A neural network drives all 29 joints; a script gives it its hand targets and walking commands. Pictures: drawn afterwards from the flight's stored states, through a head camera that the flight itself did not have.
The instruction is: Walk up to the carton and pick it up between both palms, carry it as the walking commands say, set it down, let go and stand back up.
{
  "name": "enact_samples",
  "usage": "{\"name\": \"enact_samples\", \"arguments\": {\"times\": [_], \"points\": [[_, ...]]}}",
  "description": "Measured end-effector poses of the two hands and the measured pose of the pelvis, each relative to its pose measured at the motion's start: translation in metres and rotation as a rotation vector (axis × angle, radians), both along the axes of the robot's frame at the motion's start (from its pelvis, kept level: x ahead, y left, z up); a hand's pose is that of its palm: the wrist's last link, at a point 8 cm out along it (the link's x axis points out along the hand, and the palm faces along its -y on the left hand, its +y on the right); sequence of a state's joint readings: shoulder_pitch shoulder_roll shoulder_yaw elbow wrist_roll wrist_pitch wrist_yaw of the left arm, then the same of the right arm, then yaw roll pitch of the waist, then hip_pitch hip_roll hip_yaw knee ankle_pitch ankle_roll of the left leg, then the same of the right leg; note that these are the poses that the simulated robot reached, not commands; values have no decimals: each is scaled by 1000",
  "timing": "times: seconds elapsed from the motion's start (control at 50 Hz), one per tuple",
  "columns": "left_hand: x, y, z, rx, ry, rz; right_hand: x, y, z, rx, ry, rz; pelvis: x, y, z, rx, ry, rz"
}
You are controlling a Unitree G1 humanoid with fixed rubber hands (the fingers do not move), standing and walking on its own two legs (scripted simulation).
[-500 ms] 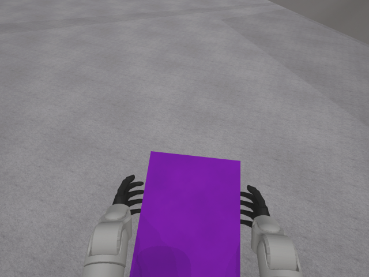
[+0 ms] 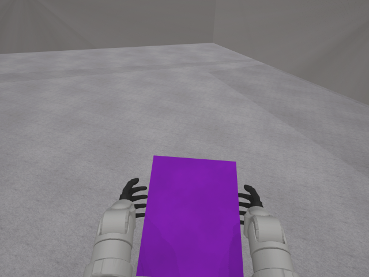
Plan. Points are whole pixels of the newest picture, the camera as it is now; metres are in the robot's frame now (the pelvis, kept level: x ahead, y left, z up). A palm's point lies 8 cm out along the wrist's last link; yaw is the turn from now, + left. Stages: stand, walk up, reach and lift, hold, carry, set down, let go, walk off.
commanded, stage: hold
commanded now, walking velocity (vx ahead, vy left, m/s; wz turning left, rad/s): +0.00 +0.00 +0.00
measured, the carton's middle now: (189, 220) +0.33 +0.00 -0.03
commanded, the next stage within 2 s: set down in 0.42 s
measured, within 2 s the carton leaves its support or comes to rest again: neither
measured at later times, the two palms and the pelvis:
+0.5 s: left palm (124, 210) +0.29 +0.15 +0.06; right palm (252, 224) +0.27 -0.14 +0.04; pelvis -0.01 +0.02 +0.00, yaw -3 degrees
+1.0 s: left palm (129, 226) +0.30 +0.15 -0.02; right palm (245, 235) +0.30 -0.15 -0.04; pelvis +0.00 +0.00 -0.01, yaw -3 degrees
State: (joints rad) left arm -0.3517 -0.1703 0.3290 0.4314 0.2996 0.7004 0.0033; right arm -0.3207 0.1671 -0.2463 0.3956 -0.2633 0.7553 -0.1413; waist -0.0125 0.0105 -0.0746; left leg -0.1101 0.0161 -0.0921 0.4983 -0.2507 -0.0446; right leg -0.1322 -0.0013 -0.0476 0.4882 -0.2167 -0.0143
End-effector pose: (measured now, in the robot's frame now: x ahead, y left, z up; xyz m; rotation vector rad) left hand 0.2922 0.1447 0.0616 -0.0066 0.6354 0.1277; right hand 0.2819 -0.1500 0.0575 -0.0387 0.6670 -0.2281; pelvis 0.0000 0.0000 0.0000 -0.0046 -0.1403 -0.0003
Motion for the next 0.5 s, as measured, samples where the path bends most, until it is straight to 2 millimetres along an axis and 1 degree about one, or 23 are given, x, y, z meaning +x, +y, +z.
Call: {"name": "enact_samples", "arguments": {"times": [0.12,0.2,0.42,0.5], "points": [[-5,3,-11,-1,26,-37,-9,2,-8,-1,23,-17,0,8,1,-1,-10,-8],[-6,5,-14,11,35,-44,-14,5,-12,-6,32,-29,-2,12,1,0,-6,-15],[0,2,-6,41,19,-36,-16,7,-10,14,15,-66,-6,19,0,6,-4,-29],[-2,5,-6,47,23,-35,-12,6,-16,38,17,-34,-8,18,0,9,-16,-58]]}}
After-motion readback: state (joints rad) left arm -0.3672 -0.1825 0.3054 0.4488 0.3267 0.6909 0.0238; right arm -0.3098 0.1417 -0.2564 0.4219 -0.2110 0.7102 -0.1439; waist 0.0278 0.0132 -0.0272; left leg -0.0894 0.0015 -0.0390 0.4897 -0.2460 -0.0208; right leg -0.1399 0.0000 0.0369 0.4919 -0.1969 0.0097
